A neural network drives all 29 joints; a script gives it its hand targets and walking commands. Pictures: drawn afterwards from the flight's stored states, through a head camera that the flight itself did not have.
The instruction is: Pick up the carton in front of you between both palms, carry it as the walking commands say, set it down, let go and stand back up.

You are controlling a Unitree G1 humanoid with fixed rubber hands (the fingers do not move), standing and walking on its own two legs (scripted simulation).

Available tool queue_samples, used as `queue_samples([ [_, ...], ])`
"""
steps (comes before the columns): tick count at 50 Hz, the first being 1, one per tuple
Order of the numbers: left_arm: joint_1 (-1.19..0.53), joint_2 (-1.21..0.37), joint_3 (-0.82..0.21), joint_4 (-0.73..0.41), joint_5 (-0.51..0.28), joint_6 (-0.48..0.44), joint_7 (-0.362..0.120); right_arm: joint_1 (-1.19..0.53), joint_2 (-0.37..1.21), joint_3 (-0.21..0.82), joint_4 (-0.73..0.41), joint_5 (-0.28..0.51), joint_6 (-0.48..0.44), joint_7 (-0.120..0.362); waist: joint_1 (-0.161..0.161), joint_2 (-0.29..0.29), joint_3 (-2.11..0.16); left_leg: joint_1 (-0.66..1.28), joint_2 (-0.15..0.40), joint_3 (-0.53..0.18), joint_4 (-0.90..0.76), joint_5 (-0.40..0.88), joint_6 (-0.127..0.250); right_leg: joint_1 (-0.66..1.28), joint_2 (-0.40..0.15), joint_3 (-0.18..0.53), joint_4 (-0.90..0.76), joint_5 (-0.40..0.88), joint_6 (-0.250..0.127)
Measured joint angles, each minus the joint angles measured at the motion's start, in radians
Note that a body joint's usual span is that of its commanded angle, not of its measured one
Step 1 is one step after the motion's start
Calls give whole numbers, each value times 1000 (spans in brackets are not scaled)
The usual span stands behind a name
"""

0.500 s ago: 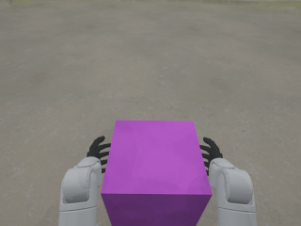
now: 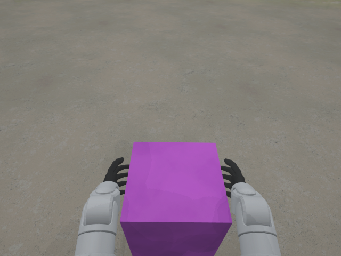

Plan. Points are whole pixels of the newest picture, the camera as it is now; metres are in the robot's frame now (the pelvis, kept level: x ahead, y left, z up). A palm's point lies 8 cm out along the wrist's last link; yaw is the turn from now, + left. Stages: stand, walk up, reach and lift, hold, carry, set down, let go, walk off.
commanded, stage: carry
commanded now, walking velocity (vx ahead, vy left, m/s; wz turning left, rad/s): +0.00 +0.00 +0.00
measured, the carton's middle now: (173, 202) +0.28 +0.00 -0.03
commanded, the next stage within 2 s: hold in 0.60 s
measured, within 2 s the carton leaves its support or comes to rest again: neither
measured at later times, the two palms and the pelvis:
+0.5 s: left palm (112, 184) +0.28 +0.15 +0.04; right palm (236, 185) +0.28 -0.15 +0.04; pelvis +0.00 +0.00 +0.00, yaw +0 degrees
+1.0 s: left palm (109, 190) +0.27 +0.15 +0.05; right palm (238, 193) +0.26 -0.15 +0.05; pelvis -0.02 +0.01 +0.01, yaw -2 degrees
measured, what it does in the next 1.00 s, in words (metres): stands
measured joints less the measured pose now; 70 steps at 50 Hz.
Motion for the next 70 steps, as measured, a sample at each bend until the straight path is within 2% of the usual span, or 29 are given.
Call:
queue_samples([
  [5, -51, -8, 43, 104, 25, -98, -9, -50, 8, -44, 104, -25, -98, 8, -1, 0, 14, -7, 0, 0, -2, 8, 1, -7, 0, 0, -1, 7, -1],
  [9, -66, -11, 55, 117, 28, -136, -10, -65, 11, -57, 116, -27, -135, 9, -2, 0, 24, -12, 0, 0, -1, 10, 2, -12, 0, -1, -1, 10, -1],
  [16, -36, -6, 27, 44, 6, -102, -2, -38, 6, -29, 44, -6, -100, 3, -2, -1, 23, -11, -1, 0, 2, 4, 1, -12, -1, 1, 3, 4, 0],
  [30, -29, -4, 20, 39, 5, -82, -2, -29, 4, -23, 37, -6, -80, 3, 0, 0, 18, -4, -1, 2, 3, -4, 0, -7, -2, 2, 7, -5, 1],
  [33, -24, -4, 20, 19, 8, -80, -5, -30, 5, -17, 27, -10, -82, 7, 4, 0, 105, 95, -25, -44, -49, 17, 6, 90, 11, 29, -43, 15, 1],
  [36, -19, -3, 16, 15, 12, -79, -7, -26, 4, -13, 28, -12, -84, 9, 1, -3, 153, 167, -30, -48, -93, 31, 0, 162, 15, 35, -91, 37, 3],
  [48, -48, -8, 37, 60, 32, -83, -17, -52, 9, -37, 68, -27, -86, 16, 1, -6, 222, 262, -41, -51, -108, 44, 6, 253, 12, 47, -105, 51, 7],
  [61, -103, -20, 76, 128, 58, -85, -28, -94, 17, -81, 123, -52, -89, 28, 0, -6, 221, 266, -72, -100, -79, 36, 19, 250, 34, 111, -79, 58, 10],
  [70, -150, -32, 123, 188, 79, -94, -34, -141, 29, -132, 181, -80, -96, 41, 0, -6, 201, 271, -84, -112, -70, 26, 25, 255, 39, 130, -62, 40, 13],
])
